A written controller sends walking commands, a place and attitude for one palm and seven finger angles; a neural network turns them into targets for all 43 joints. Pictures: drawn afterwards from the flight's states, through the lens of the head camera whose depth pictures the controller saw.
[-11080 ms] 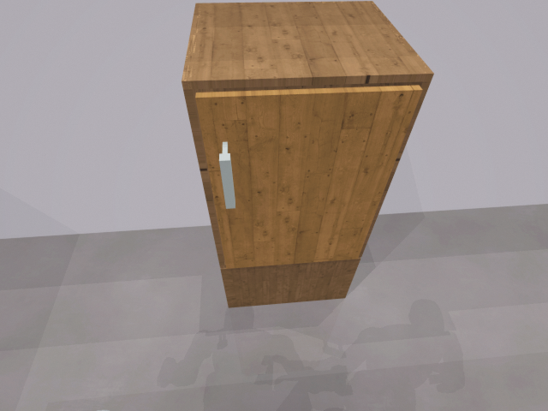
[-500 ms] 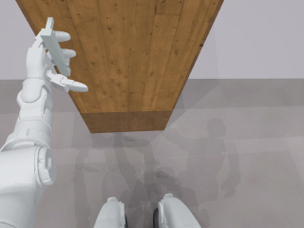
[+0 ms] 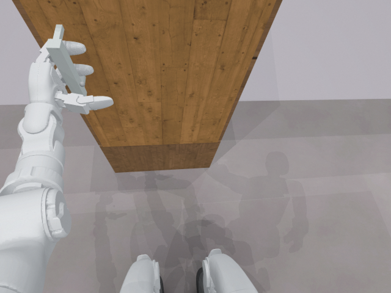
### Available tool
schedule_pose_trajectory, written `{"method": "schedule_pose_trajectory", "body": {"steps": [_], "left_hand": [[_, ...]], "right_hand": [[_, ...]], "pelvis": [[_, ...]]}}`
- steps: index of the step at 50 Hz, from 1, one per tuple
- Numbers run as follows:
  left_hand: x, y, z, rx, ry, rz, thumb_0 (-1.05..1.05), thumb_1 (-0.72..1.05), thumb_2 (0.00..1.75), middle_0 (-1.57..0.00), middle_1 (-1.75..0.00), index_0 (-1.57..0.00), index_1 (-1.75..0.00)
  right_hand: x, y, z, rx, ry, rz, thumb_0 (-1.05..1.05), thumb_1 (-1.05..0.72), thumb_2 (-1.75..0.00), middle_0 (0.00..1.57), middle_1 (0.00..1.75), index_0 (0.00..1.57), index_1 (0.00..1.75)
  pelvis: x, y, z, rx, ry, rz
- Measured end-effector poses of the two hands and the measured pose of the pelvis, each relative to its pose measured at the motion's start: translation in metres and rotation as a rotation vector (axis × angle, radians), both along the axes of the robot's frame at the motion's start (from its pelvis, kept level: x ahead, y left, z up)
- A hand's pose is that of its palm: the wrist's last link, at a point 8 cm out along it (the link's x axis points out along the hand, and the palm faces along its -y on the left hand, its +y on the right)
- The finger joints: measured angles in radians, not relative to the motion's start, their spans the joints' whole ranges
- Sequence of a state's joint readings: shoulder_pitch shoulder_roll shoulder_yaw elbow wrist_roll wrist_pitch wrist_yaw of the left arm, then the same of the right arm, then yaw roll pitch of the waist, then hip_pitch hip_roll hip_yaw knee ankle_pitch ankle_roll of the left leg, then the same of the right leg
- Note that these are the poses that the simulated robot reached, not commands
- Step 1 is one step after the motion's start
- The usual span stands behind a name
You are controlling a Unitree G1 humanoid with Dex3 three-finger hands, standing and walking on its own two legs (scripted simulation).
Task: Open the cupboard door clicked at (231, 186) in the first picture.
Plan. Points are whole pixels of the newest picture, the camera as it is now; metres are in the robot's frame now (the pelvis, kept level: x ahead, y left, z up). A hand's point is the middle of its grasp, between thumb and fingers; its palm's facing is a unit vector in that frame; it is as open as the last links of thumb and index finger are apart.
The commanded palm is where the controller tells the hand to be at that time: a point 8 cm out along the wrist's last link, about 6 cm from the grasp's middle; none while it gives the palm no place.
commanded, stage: close the thumb around the handle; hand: left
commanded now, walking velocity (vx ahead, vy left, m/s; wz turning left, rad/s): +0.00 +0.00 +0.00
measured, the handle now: (70, 65) +0.56 +0.21 +0.07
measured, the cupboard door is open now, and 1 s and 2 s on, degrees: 0 11 43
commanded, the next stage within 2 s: pull the door open along its arc in 0.46 s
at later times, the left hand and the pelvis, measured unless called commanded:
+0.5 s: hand (83, 83) +0.52 +0.18 +0.07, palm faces +0.02 -1.00 -0.01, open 5.5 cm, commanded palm +0.49 +0.21 +0.07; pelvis +0.00 +0.00 +0.00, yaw +0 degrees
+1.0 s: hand (87, 115) +0.44 +0.17 +0.07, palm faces -0.03 -1.00 +0.00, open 5.6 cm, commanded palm +0.38 +0.20 +0.07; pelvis +0.02 +0.00 +0.02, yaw -1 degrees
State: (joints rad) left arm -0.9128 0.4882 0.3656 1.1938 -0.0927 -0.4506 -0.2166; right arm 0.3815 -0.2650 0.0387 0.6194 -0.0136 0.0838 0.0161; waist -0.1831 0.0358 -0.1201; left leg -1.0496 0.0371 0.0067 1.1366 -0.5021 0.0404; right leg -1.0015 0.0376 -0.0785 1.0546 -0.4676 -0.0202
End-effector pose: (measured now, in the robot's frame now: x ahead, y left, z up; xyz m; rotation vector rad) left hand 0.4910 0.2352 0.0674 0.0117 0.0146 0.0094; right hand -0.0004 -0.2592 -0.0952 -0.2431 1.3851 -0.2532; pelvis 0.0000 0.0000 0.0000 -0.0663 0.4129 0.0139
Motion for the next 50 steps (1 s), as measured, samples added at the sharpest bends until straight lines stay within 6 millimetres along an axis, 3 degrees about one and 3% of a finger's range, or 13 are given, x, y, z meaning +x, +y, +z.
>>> {"method": "schedule_pose_trajectory", "body": {"steps": [19, 38, 44, 50], "left_hand": [[0.003, 0.003, 0.000, 0.006, -0.001, 0.013, 0.01, 0.71, 0.82, -0.39, -1.33, -0.39, -1.33], [-0.004, -0.002, -0.001, -0.006, 0.000, -0.009, 0.02, 0.79, 0.82, -0.40, -1.35, -0.39, -1.34], [-0.027, -0.006, -0.002, -0.007, -0.008, -0.016, 0.02, 0.78, 0.80, -0.39, -1.35, -0.39, -1.35], [-0.070, -0.015, -0.002, -0.014, -0.020, -0.035, 0.01, 0.75, 0.76, -0.38, -1.35, -0.38, -1.35]], "right_hand": [[0.000, -0.001, -0.004, 0.001, 0.025, 0.021, 0.00, -0.91, -0.90, 0.20, 0.30, 0.20, 0.30], [0.005, 0.002, 0.003, 0.013, -0.008, -0.017, 0.00, -0.91, -0.90, 0.20, 0.30, 0.20, 0.30], [0.022, 0.006, 0.009, 0.041, -0.054, -0.030, 0.00, -0.91, -0.90, 0.20, 0.29, 0.20, 0.30], [0.061, 0.011, 0.015, 0.072, -0.160, -0.001, 0.00, -0.91, -0.90, 0.20, 0.29, 0.20, 0.30]], "pelvis": [[-0.001, -0.001, -0.003, -0.004, 0.015, 0.014], [0.006, 0.000, 0.004, 0.004, -0.004, -0.012], [0.014, 0.002, 0.013, 0.011, -0.025, -0.024], [0.023, 0.004, 0.021, 0.018, -0.056, -0.023]]}}
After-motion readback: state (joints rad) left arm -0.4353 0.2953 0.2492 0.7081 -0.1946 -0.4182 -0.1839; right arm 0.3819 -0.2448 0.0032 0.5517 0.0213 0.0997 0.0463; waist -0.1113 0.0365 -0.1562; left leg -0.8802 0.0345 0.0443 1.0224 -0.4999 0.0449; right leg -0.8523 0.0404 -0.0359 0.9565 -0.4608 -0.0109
